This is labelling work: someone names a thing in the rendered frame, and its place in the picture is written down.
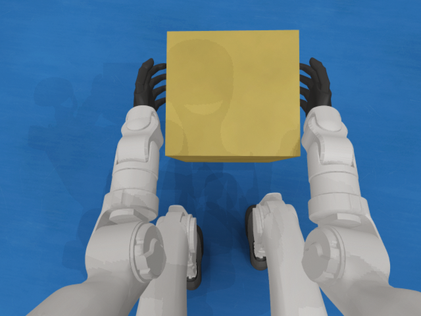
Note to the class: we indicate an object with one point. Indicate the left robot hand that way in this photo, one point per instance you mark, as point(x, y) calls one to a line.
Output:
point(144, 93)

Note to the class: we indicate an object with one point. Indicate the carton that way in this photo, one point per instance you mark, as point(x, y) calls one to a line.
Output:
point(232, 96)

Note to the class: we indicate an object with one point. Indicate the robot right upper arm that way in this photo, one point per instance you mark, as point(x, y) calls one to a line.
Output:
point(352, 268)

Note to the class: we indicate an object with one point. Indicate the robot left upper arm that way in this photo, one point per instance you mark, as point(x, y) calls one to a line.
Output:
point(121, 261)

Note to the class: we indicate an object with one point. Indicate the robot left forearm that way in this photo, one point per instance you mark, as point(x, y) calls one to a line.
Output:
point(132, 196)

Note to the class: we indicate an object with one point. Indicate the robot right forearm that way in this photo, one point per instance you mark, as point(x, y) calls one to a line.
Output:
point(333, 177)

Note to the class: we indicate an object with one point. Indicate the right robot hand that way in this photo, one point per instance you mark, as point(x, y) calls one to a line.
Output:
point(319, 92)

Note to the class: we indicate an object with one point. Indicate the robot left thigh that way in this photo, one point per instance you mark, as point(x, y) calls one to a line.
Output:
point(167, 294)

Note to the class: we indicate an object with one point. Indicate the robot left shin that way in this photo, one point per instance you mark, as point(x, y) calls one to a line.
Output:
point(191, 264)

